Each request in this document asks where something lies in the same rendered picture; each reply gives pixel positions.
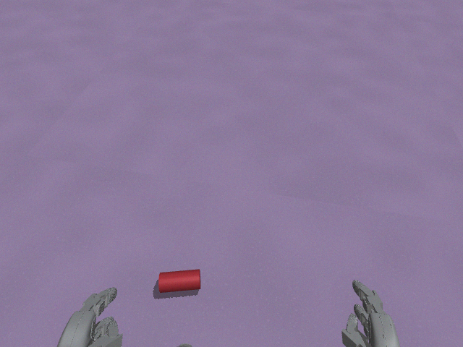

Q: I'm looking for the right robot hand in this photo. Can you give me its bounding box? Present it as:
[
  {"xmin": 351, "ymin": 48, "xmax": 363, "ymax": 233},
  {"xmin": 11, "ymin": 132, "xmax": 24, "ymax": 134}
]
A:
[{"xmin": 341, "ymin": 280, "xmax": 400, "ymax": 347}]

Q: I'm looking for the left robot hand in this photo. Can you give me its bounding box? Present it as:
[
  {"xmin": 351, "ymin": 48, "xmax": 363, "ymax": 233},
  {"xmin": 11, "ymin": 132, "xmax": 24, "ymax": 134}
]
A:
[{"xmin": 57, "ymin": 288, "xmax": 123, "ymax": 347}]

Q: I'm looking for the can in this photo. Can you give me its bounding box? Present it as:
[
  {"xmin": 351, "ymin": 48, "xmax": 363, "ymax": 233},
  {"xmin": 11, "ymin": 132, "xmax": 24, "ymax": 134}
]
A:
[{"xmin": 158, "ymin": 269, "xmax": 200, "ymax": 293}]

